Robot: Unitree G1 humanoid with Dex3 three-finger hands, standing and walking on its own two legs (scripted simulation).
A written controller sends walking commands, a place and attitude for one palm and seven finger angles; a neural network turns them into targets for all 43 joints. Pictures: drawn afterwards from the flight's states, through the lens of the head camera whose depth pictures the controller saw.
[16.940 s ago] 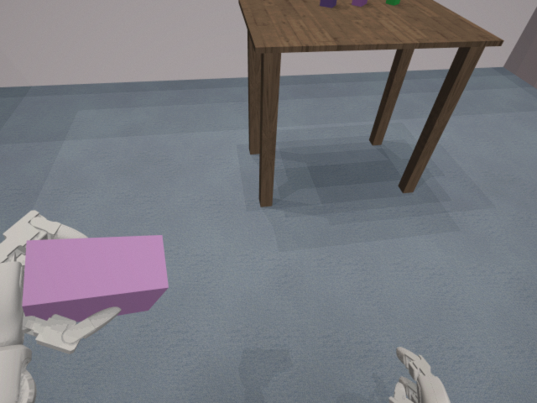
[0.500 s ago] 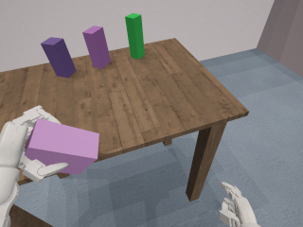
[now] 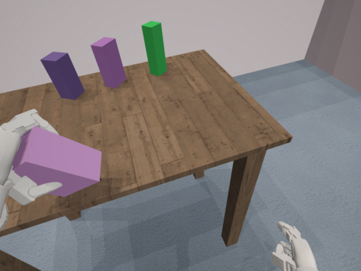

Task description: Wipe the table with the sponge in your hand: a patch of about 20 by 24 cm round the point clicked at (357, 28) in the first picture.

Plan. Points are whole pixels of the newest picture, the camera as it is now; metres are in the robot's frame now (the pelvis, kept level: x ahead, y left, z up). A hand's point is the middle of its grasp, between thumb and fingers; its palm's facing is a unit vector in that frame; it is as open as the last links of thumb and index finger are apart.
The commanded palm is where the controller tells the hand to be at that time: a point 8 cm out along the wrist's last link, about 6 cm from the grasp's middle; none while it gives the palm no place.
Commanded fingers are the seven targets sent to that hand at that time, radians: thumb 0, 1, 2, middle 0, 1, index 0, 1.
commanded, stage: turn the palm down, sponge in hand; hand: left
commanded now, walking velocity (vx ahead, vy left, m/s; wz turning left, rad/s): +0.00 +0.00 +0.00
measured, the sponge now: (63, 169) +0.24 +0.26 +0.16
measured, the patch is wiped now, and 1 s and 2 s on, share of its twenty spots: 0.00 0.00 0.00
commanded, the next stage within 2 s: move the sponge above the wiping area in 1.36 s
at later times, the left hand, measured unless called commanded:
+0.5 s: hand out of the picture +0.22 +0.35 +0.25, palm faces +0.40 -0.22 -0.89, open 10.5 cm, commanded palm +0.17 +0.33 +0.29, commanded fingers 0.00 0.10 1.30 -1.20 -1.60 -1.20 -1.60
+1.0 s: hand out of the picture +0.22 +0.32 +0.24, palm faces +0.30 -0.10 -0.95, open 10.4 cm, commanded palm +0.16 +0.30 +0.31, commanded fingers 0.00 0.10 1.30 -1.20 -1.60 -1.20 -1.60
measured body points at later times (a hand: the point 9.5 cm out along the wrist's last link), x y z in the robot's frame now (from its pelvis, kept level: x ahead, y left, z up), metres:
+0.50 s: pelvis -0.02 +0.04 +0.01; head -0.04 +0.00 +0.46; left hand +0.19 +0.35 +0.29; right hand +0.25 -0.12 -0.05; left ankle -0.01 +0.13 -0.73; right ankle +0.01 -0.06 -0.73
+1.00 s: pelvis -0.03 +0.02 +0.01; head -0.04 -0.04 +0.46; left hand +0.20 +0.32 +0.29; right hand +0.25 -0.16 -0.06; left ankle -0.01 +0.13 -0.73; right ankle +0.01 -0.06 -0.73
